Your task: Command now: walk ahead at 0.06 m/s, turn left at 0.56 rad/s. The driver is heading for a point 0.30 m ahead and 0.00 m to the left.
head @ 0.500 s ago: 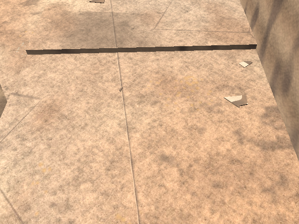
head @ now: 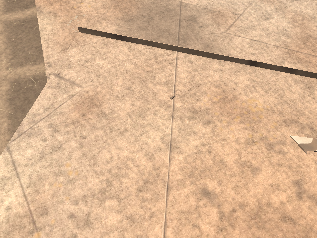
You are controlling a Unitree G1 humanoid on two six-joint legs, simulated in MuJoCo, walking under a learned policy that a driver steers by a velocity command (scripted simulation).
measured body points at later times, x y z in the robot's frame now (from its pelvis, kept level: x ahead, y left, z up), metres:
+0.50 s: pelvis +0.04 -0.05 +0.01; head +0.08 -0.07 +0.46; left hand +0.06 +0.25 -0.09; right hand +0.27 -0.29 -0.10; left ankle -0.01 +0.08 -0.65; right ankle +0.08 -0.17 -0.73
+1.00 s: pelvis +0.03 -0.01 +0.01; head +0.04 +0.00 +0.46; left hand +0.02 +0.28 -0.12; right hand +0.27 -0.18 -0.10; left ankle -0.01 +0.08 -0.73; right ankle +0.08 -0.17 -0.73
